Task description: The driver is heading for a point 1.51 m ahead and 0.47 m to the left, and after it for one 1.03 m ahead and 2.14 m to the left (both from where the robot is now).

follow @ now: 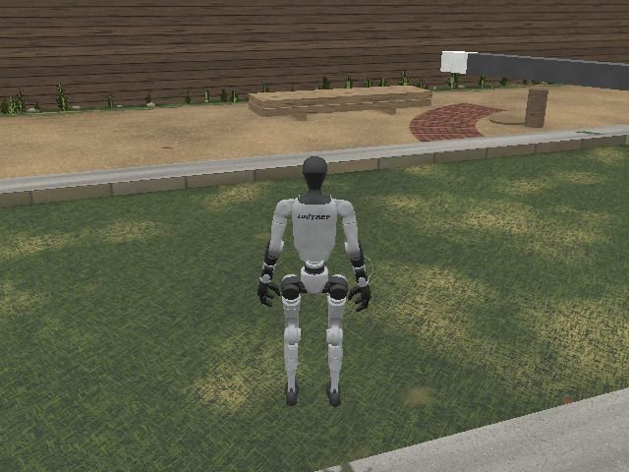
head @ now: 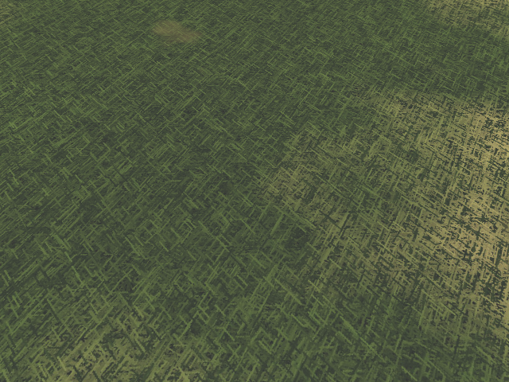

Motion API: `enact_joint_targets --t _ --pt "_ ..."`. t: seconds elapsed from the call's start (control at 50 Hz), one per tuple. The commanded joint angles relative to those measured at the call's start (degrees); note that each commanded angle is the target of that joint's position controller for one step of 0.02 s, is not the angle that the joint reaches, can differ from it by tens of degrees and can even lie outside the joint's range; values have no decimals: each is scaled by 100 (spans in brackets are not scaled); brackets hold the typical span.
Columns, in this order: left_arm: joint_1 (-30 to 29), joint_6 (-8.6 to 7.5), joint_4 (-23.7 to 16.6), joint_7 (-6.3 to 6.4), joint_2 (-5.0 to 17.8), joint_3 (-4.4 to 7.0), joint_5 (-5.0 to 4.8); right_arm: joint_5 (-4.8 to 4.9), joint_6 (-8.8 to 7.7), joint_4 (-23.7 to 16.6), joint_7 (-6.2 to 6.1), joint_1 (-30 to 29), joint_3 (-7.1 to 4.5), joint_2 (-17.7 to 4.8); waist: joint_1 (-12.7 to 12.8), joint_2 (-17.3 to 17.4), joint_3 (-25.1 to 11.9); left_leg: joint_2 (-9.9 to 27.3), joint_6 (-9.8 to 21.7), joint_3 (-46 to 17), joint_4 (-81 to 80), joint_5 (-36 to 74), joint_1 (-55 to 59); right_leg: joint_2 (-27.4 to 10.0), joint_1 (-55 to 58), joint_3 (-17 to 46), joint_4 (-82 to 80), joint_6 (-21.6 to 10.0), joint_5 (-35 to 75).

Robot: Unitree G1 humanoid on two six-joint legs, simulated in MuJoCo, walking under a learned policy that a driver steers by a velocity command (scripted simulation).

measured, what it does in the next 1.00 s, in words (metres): stands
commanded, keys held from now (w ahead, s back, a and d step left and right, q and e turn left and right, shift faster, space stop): no key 1.00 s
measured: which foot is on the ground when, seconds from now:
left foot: down 0.00-1.00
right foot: down 0.00-1.00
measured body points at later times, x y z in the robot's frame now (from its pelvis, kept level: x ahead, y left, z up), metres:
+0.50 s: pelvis +0.00 +0.01 +0.00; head +0.00 +0.01 +0.45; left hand -0.01 +0.24 -0.16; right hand -0.01 -0.22 -0.16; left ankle +0.01 +0.12 -0.74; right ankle +0.00 -0.11 -0.74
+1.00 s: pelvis +0.00 +0.01 +0.00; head +0.01 +0.01 +0.45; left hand -0.02 +0.23 -0.16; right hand -0.02 -0.21 -0.16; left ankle +0.01 +0.12 -0.74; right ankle +0.00 -0.11 -0.74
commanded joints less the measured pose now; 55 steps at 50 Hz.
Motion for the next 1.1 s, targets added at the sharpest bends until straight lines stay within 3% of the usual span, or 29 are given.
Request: enact_joint_targets --t 0.02,0.36,1.1 --pt "102 -44 -31 21 527 86 0 -3 -43 -31 -25 163 -83 -550 19 52 71 479 165 -520 -418 220 -80 -586 -224 581 -481 -160 258" --pt "660 -53 451 52 240 -6 15 8 -50 347 -45 344 -24 -311 41 44 198 443 230 -580 -450 -98 -274 -569 -404 503 -419 -87 95" --pt "1077 -94 591 102 -143 17 18 11 -91 553 -100 683 -35 31 37 -7 256 395 254 -548 -290 260 -259 -600 -350 441 -295 -73 370"
Keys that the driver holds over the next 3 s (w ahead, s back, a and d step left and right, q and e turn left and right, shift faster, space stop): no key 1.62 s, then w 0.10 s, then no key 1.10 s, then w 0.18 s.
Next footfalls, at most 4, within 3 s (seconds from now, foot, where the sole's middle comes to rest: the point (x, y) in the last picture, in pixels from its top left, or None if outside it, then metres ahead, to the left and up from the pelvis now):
none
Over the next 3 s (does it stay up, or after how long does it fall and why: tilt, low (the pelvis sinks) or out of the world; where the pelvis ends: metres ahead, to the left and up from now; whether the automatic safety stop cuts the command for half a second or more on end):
stays up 0.04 0.01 -0.01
